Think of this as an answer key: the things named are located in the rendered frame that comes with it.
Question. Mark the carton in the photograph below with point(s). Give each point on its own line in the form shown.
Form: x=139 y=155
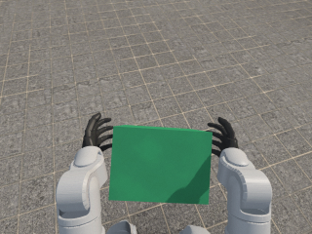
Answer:
x=160 y=165

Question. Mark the right robot hand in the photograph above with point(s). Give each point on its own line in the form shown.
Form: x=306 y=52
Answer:
x=227 y=136

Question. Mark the robot left thigh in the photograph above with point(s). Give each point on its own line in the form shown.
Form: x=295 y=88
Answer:
x=122 y=228

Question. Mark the robot right forearm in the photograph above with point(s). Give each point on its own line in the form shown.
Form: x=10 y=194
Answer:
x=249 y=194

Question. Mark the robot left forearm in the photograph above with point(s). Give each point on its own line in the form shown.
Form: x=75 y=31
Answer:
x=78 y=193

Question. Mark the left robot hand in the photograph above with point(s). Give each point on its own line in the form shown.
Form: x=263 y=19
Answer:
x=92 y=133

